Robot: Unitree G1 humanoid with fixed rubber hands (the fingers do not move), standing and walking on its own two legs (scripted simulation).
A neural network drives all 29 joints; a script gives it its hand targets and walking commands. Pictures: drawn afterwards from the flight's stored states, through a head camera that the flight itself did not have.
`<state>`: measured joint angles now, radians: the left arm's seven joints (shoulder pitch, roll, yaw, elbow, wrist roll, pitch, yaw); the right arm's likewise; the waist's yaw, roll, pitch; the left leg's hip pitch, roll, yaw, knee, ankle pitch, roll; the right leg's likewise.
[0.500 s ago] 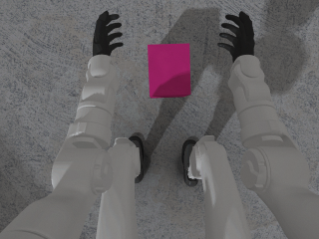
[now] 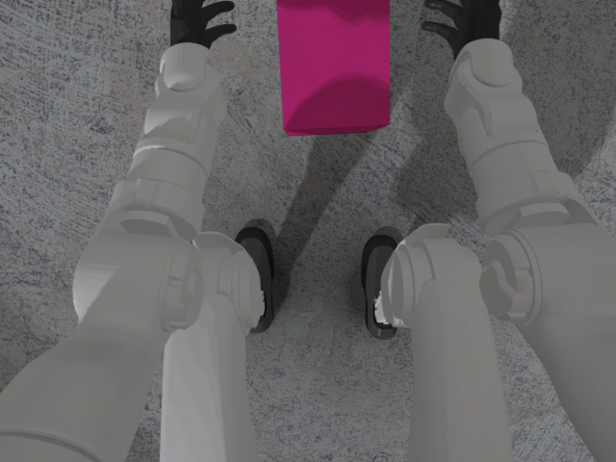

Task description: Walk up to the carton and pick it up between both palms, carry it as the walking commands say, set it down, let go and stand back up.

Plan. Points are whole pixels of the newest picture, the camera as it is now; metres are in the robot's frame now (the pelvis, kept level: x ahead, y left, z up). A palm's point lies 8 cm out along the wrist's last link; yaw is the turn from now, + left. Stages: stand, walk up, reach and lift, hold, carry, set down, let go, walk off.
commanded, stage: reach and lift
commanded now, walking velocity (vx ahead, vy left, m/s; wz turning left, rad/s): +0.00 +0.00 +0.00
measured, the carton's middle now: (329, 73) +0.52 -0.02 -0.35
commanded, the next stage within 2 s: none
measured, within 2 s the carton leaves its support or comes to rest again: leaves its support in 1.48 s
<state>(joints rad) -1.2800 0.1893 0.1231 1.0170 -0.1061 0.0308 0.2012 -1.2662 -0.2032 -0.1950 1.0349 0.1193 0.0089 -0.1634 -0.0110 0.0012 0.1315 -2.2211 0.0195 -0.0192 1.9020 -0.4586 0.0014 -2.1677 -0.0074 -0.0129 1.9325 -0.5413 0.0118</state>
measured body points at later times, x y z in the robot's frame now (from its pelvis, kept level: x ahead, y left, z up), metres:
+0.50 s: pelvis -0.01 -0.01 -0.07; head +0.37 -0.01 +0.16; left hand +0.54 +0.14 -0.28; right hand +0.53 -0.16 -0.28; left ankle +0.13 +0.12 -0.41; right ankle +0.11 -0.12 -0.41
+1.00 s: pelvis +0.00 +0.00 -0.07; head +0.37 +0.00 +0.17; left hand +0.55 +0.12 -0.27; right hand +0.54 -0.14 -0.27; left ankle +0.13 +0.12 -0.41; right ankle +0.11 -0.12 -0.41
